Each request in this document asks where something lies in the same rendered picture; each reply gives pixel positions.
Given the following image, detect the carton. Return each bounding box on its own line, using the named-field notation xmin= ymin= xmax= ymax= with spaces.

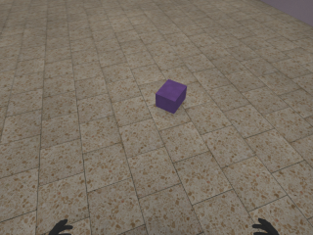
xmin=156 ymin=79 xmax=187 ymax=114

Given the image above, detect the robot right hand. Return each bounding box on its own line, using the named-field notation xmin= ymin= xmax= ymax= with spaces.
xmin=252 ymin=218 xmax=279 ymax=235

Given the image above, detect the robot left hand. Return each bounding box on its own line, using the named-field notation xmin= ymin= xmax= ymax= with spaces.
xmin=48 ymin=219 xmax=73 ymax=235

